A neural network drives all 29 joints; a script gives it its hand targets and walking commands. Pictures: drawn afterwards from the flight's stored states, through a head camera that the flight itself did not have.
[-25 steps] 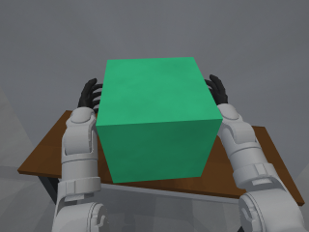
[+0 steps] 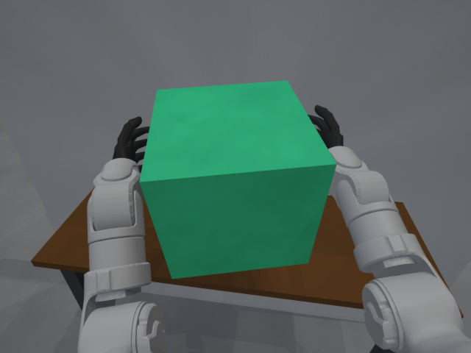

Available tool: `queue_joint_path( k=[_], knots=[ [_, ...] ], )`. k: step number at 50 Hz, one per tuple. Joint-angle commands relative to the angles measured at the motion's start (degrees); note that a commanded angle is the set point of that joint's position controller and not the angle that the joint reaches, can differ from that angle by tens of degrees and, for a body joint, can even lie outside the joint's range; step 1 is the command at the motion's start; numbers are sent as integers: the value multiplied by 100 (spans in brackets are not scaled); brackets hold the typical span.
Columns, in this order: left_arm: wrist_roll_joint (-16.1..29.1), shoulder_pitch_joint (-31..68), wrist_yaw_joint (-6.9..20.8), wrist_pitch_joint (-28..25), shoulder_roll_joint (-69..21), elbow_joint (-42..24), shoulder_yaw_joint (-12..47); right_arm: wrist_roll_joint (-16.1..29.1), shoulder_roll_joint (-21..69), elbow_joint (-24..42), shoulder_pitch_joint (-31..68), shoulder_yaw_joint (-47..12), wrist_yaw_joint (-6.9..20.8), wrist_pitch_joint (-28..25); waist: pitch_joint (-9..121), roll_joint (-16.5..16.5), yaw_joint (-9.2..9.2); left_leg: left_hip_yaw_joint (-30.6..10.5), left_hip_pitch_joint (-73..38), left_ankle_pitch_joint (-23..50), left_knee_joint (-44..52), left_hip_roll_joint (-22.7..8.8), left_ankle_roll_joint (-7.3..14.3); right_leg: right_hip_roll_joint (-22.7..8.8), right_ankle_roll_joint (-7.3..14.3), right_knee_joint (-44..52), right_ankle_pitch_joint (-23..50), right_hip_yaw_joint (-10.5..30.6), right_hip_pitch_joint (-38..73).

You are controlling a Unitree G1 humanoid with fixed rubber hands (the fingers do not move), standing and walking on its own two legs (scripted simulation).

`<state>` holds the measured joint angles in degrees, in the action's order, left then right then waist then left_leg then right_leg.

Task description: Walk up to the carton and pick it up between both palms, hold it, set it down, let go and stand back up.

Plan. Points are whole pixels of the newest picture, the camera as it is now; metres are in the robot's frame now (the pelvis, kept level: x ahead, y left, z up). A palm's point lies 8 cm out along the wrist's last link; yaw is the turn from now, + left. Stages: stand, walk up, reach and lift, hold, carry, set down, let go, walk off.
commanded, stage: hold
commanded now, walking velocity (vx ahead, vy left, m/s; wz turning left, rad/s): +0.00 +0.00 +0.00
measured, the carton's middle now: (231, 175) +0.38 +0.01 +0.19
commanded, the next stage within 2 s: none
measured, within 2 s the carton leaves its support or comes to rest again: neither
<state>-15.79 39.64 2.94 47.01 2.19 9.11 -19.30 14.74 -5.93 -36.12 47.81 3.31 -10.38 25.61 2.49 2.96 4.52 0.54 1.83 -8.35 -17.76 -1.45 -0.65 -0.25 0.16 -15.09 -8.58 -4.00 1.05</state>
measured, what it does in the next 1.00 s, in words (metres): stands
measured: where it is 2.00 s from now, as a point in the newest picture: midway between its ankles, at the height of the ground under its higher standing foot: outside the picture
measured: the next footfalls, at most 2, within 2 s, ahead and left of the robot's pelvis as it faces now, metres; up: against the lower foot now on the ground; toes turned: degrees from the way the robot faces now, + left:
none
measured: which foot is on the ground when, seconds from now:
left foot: down 0.00-1.00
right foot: down 0.00-1.00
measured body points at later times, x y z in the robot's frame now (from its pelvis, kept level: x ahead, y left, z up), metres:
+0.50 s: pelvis +0.00 +0.00 +0.00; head -0.07 +0.02 +0.44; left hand +0.38 +0.17 +0.23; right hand +0.39 -0.15 +0.24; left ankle +0.03 +0.12 -0.75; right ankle +0.01 -0.11 -0.75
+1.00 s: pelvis +0.00 +0.00 +0.00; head -0.07 +0.02 +0.44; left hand +0.38 +0.17 +0.24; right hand +0.38 -0.16 +0.24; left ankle +0.03 +0.12 -0.75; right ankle +0.01 -0.11 -0.75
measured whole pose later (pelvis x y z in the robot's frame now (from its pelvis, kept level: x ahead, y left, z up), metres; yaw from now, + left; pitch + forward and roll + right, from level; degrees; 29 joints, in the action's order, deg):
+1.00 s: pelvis +0.00 +0.00 +0.00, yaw +0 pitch -6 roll -1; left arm -14.7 40.0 2.7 46.7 2.5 9.0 -19.1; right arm 16.0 -6.8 -34.1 47.6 2.2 -11.4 26.8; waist 3.6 2.0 4.7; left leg 0.6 3.3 -8.6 -18.2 -1.7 -0.7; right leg 0.0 0.1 -14.9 -8.4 -3.8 -0.1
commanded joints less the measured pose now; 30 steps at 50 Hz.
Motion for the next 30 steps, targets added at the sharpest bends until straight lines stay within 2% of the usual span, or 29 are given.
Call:
queue_joint_path(
  k=[1, 7, 10, 15, 23, 30],
  knots=[
    [1190, 4374, 692, -538, -3172, -789, 2984, 587, 3437, 1785, 4299, -1820, 590, -228, 2118, -649, 210, 65, -467, 975, 33, 372, -158, 358, -221, 101, 659, 73, 117],
    [958, 3956, 675, -514, -2969, -358, 2525, 545, 3370, 1541, 4190, -1965, 585, -171, 1859, -310, -5, 74, -285, 795, 149, 361, 0, 379, -236, 115, 599, 70, 225],
    [883, 3923, 724, -486, -2962, -368, 2442, 622, 3386, 1630, 4266, -2038, 570, -199, 1890, -285, -74, 68, -324, 1015, 108, 367, 5, 398, -232, 109, 740, 77, 343],
    [1040, 4070, 698, -516, -3037, -718, 2695, 852, 3470, 2044, 4352, -2227, 491, -215, 2163, -366, 9, 45, -589, 1602, -122, 416, -83, 426, -284, 46, 1265, 86, 362],
    [961, 3960, 766, -422, -2976, -725, 2678, 717, 3329, 1769, 3993, -2003, 487, -57, 1717, -476, 118, 69, -412, 1158, 51, 395, -130, 372, -259, 117, 882, 102, 240],
    [1115, 4051, 736, -460, -3018, -930, 2835, 784, 3372, 2041, 4097, -2081, 484, -58, 2049, -504, 149, 31, -523, 1402, -56, 403, -179, 404, -271, 51, 1131, 75, 296]
  ],
)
